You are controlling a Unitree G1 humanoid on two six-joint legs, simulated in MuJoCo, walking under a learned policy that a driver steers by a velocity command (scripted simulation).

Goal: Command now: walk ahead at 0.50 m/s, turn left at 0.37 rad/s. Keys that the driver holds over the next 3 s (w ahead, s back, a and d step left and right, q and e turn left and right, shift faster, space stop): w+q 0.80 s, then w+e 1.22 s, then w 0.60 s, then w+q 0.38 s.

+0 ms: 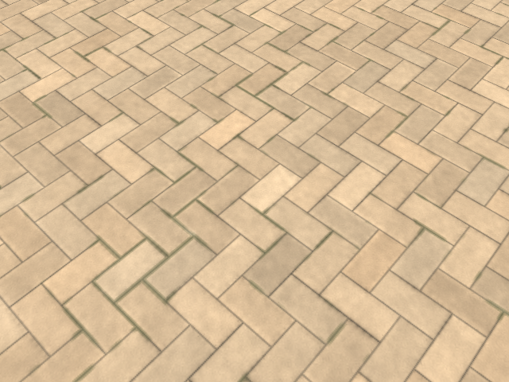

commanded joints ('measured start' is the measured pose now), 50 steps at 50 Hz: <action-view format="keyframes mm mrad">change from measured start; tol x16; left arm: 1 43 149 27 -13 4 -1 19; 26 -601 143 15 -411 2 46 -41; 32 -61 336 70 -331 34 7 11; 36 -262 158 38 -352 11 34 -6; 50 -45 217 47 -198 -14 3 -36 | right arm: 1 -27 -70 -20 -61 -5 -19 -6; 5 445 -274 -105 40 -37 -29 -34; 11 213 -135 -66 20 23 -23 -34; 33 472 -145 -65 -99 46 -41 -38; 50 -35 -96 -8 -207 -12 -1 21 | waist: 1 -44 -94 32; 6 -167 126 -341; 10 -33 -49 -18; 29 -67 69 -31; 33 -4 -359 -413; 35 -29 -55 -135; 50 -14 -114 -2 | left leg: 1 50 -58 53 -43 -114 54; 4 513 -76 -18 -143 -148 151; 6 906 330 -826 -325 -109 364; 12 393 111 -362 -427 130 199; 24 595 73 -412 -374 252 138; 30 523 41 -432 -107 506 55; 31 421 -22 -387 99 410 32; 33 14 -195 -204 582 -517 -2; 34 -56 -95 -206 668 -441 0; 50 85 -4 -24 9 -50 -77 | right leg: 1 17 -322 28 139 925 -82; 3 -3 -309 -10 438 1074 -65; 4 -170 -292 -26 673 904 -41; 6 -770 -16 107 1282 -205 23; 26 -815 -106 160 465 259 91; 31 -144 -117 214 274 174 -4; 33 178 -544 924 128 -18 -160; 38 -272 -347 389 37 161 -86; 50 -265 -279 200 7 459 -114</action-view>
